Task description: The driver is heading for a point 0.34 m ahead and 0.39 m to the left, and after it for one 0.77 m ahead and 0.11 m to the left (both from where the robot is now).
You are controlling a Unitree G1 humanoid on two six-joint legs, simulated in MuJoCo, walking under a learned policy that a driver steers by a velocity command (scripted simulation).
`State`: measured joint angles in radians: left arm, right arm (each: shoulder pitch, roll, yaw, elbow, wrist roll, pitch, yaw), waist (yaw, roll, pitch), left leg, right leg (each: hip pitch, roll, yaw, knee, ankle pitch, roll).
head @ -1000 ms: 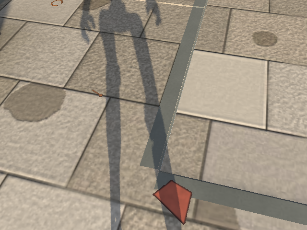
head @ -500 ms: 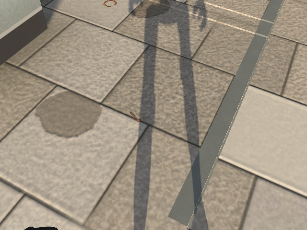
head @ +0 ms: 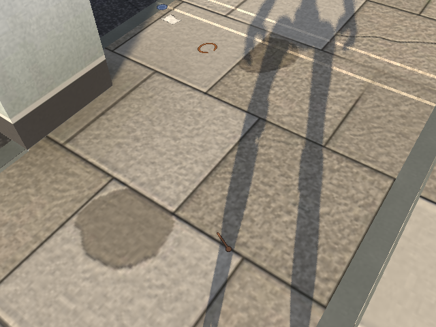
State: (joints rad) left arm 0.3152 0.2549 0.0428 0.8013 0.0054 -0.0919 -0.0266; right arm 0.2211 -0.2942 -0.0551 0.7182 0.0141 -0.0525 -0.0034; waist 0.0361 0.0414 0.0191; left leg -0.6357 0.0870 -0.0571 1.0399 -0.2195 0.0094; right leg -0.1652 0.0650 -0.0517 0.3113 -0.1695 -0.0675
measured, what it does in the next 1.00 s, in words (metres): walks ahead, turning left: left foot, then right foot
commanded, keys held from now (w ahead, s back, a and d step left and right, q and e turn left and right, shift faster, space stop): w+q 0.12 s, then q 0.30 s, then no key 0.58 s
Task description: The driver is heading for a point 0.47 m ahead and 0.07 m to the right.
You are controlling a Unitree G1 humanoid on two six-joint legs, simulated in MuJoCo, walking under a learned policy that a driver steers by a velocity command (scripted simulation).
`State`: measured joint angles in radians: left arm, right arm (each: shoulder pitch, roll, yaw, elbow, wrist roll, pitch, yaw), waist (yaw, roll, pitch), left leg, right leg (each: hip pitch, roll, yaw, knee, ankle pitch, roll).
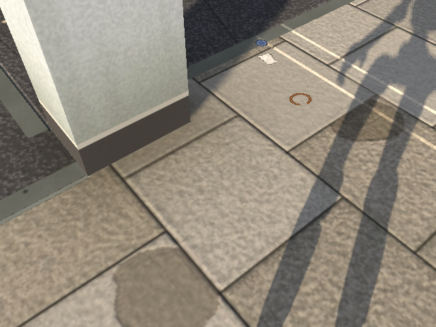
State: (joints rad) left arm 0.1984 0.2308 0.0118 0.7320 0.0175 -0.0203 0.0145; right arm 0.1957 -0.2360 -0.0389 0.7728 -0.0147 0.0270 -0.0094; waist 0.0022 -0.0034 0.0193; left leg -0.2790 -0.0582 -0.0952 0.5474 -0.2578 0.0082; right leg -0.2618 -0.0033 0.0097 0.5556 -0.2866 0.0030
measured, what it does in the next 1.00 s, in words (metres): stands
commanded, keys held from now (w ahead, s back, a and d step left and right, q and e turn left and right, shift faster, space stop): no key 1.00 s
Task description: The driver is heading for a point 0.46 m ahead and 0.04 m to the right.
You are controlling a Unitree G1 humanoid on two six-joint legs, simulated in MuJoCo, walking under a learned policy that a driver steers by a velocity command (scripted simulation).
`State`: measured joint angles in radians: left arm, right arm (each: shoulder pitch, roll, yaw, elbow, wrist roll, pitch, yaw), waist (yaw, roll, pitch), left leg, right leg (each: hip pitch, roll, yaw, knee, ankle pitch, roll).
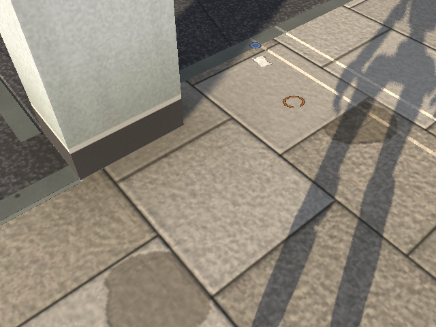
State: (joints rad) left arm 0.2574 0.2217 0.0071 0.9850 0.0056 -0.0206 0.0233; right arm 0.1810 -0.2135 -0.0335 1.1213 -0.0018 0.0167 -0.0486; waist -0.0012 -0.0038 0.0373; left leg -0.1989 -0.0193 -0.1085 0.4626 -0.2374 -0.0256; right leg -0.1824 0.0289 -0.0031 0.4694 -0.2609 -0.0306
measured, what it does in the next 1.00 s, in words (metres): walks ahead: left foot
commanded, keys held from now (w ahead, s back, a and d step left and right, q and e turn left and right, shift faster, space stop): no key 0.52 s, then w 0.48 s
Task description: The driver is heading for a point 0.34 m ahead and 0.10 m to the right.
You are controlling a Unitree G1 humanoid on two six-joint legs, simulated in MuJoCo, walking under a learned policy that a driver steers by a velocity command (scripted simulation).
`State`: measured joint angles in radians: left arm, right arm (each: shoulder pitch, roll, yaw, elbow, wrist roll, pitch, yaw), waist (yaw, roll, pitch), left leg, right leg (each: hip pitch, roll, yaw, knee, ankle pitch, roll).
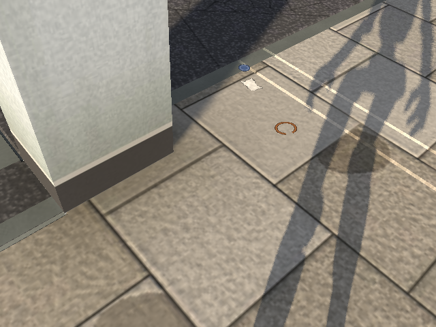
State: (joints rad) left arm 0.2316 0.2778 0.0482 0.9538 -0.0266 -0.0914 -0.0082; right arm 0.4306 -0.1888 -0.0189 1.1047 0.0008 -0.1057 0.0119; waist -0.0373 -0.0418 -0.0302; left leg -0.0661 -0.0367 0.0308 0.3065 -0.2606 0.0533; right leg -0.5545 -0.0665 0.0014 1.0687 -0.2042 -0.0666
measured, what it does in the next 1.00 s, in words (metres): walks ahead: right foot, then left foot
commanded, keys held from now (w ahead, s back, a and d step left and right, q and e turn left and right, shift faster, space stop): w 0.22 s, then no key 0.78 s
